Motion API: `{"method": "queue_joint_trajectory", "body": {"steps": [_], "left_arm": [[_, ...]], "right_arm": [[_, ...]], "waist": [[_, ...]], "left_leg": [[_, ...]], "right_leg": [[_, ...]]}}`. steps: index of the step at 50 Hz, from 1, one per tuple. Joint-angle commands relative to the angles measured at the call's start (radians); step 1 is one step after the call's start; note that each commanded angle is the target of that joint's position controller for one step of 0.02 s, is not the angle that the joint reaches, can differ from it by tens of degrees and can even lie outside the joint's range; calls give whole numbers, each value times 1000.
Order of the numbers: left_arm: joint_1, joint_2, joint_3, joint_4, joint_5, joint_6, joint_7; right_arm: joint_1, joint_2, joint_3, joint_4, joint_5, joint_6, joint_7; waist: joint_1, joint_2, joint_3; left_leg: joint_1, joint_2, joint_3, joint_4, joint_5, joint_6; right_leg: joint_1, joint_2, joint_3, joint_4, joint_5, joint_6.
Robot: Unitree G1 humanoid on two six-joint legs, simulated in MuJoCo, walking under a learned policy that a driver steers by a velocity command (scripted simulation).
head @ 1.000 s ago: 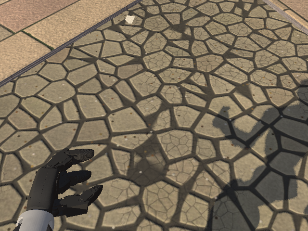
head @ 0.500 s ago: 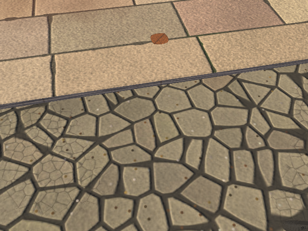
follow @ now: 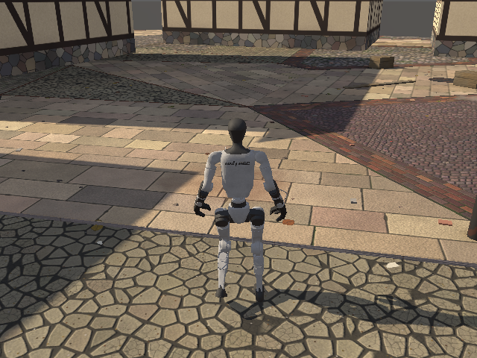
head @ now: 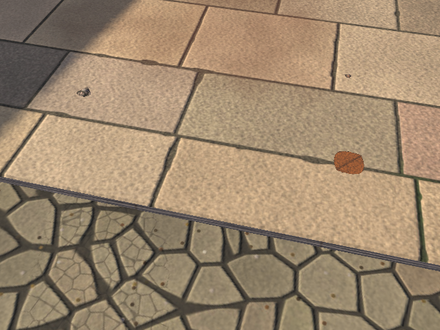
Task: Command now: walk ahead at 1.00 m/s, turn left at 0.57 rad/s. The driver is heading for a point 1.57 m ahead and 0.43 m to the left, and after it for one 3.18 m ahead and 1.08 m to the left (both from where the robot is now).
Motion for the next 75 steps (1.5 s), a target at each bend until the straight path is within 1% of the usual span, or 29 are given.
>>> {"method": "queue_joint_trajectory", "body": {"steps": [1, 13, 15, 17, 18, 19, 20, 21, 23, 25, 27, 37, 40, 41, 42, 43, 44, 45, 47, 50, 53, 62, 66, 67, 68, 69, 71, 72, 75], "left_arm": [[81, 67, 20, 5, -4, -14, -2], [259, 169, 19, 151, -40, -6, 9], [271, 212, 22, 169, -32, 8, 14], [253, 237, 21, 188, -16, 31, 25], [225, 223, 12, 167, -6, 33, 37], [359, 7, -40, 119, 3, 10, 25], [337, 60, -39, 133, -42, -30, 22], [164, 127, -13, 85, -86, -42, 21], [36, 86, -26, 48, -57, -52, 21], [100, 62, -22, 68, -44, -18, 8], [87, 39, -29, 70, -38, 15, 5], [-369, 6, -62, -97, -40, -15, -47], [-306, 90, -24, -130, -41, -16, -48], [-92, 141, 1, -90, -49, -4, -36], [183, 191, 24, -18, -45, 13, -21], [321, 285, 58, 32, -12, 15, -20], [355, 212, 42, 58, -20, 13, -13], [258, 150, 22, 61, -17, 10, -3], [147, 91, 9, 77, 7, -1, -10], [42, -10, -21, 95, 7, -15, -27], [26, 68, -4, 104, -24, -23, -16], [192, 168, 24, 149, -20, -6, 8], [108, 231, 44, 124, 15, 54, 19], [76, 226, 39, 104, 14, 65, 36], [210, 52, -4, 51, 25, 42, 29], [241, 5, -39, 30, -5, -14, 12], [-4, 119, -19, -22, -53, -72, 11], [-89, 106, -22, -38, -29, -83, 21], [-74, 99, -11, -47, 1, -62, 14]], "right_arm": [[-63, -20, 0, -111, 4, -15, 13], [-422, 0, 30, -205, -13, -60, 76], [-396, -41, 8, -217, -14, -60, 74], [-98, -130, -41, -158, -6, -42, 52], [146, -177, -67, -80, -5, -26, 35], [199, -288, -79, -44, -32, -31, 27], [262, -212, -65, -30, -30, -42, 32], [210, -140, -44, -9, -33, -51, 34], [67, -102, -31, -3, -48, -67, 39], [-11, -17, -8, 2, -66, -76, 46], [-22, -9, -6, 24, -38, -86, 43], [218, -90, 0, 134, -18, -66, 2], [223, -129, 2, 166, -57, -41, -3], [190, -139, 3, 173, -79, -27, -8], [117, -141, 8, 146, -80, -18, -19], [285, 16, 43, 117, -53, -41, 3], [246, -11, 45, 145, -39, -76, 24], [106, -97, 12, 92, 8, -91, 34], [-55, -25, 33, 31, 8, -108, 35], [25, 35, 40, 50, -7, -57, 37], [-62, 20, 49, 17, -32, -32, 13], [-343, -21, 35, -43, 1, -58, 63], [-36, -135, -33, 2, 9, -37, 64], [206, -193, -66, 73, 4, -24, 55], [254, -309, -92, 101, -5, -22, 45], [229, -298, -89, 64, -4, -31, 50], [205, -175, -65, 60, -26, -61, 54], [157, -147, -55, 56, -33, -69, 56], [64, -70, -31, 24, -28, -69, 49]], "waist": [[22, -147, -28], [58, -71, 129], [12, -165, 54], [-173, -248, -134], [-287, -202, -244], [-128, 187, -397], [-167, 230, -570], [-168, 150, -335], [-81, -18, -122], [18, 33, -84], [46, 34, -12], [-63, -16, 127], [37, 101, -35], [161, 162, -159], [297, 140, -290], [184, -218, -517], [196, -320, -600], [169, -289, -381], [91, -30, -130], [-50, -89, -58], [-67, -78, 43], [51, -56, 86], [-135, -194, -120], [-251, -152, -221], [-112, 203, -286], [-67, 312, -442], [-118, 57, -251], [-93, -59, -169], [9, -20, -90]], "left_leg": [[-297, 111, -63, -64, 27, 14], [-222, 72, 114, -712, 429, 16], [-121, 0, 171, -734, 316, 43], [256, -58, 197, -754, 263, 93], [623, 12, 94, -721, 239, 107], [976, 289, -432, -807, -123, 219], [989, 351, -801, -1051, -434, 256], [845, 329, -694, -1106, -372, 214], [486, 268, -433, -1123, -89, 195], [284, 210, -306, -1167, -35, 188], [181, 201, -229, -1233, -6, 196], [350, 211, 35, -1360, 530, 160], [551, 233, 87, -1119, 1312, 113], [530, 241, 96, -895, 1508, 96], [346, 219, 94, -575, 1406, 62], [-73, 48, 48, -79, 778, 14], [-164, -56, -96, 36, 51, 45], [-301, -15, -88, 129, 28, 65], [-318, 61, -46, 46, 51, 78], [-202, 139, -44, 16, 34, 60], [-271, 183, -14, -181, 149, -12], [-244, 115, 100, -786, 556, -9], [66, -46, 214, -713, 295, 78], [391, -69, 173, -720, 258, 98], [740, 113, -264, -788, -60, 220], [903, 272, -825, -1069, -435, 363], [726, 235, -699, -1130, -269, 238], [560, 185, -574, -1119, -92, 215], [343, 91, -408, -1150, 84, 239]], "right_leg": [[254, -244, 383, -351, -159, -180], [314, -260, -23, -560, 346, -177], [420, -282, -58, -420, 854, -159], [385, -279, -92, -59, 1214, -131], [126, -238, -80, 263, 1033, -101], [-276, -54, -23, 699, -25, -58], [-354, -3, 156, 843, -235, -93], [-475, -55, 136, 886, -187, -104], [-434, -138, 102, 768, -63, -107], [-314, -188, 113, 701, -2, -99], [-324, -209, 101, 627, 1, -73], [-387, -93, -82, 129, 349, -79], [-220, 39, -170, 131, 158, -133], [9, 70, -169, 154, 129, -159], [341, -9, -50, 148, 120, -190], [761, -280, 528, 32, -433, -377], [808, -325, 894, -232, -653, -349], [675, -331, 843, -295, -659, -299], [318, -278, 570, -317, -367, -276], [18, -216, 369, -379, -260, -285], [-76, -205, 238, -481, -169, -290], [353, -248, -114, -569, 187, -178], [528, -255, -186, -96, 1070, -110], [342, -216, -198, 243, 1051, -78], [-109, -89, -139, 640, 282, -18], [-364, 58, 34, 880, -249, -11], [-444, -41, 131, 823, -122, -96], [-393, -71, 120, 742, -85, -100], [-291, -104, 126, 579, -31, -67]]}}
Keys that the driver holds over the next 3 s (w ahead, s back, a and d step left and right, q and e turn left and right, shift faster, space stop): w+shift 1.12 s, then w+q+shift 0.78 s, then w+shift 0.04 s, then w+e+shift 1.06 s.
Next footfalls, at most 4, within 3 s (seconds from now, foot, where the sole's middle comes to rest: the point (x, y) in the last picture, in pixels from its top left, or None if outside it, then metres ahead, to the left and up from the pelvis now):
0.36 left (171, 322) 0.50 0.17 -0.76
0.82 right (221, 178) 1.01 0.02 -0.72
1.34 left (143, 105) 1.40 0.35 -0.72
1.82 right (146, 39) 1.89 0.40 -0.72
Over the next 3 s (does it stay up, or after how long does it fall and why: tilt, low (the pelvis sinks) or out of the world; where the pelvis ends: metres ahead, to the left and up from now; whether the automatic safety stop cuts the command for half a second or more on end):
stays up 2.46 0.95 0.06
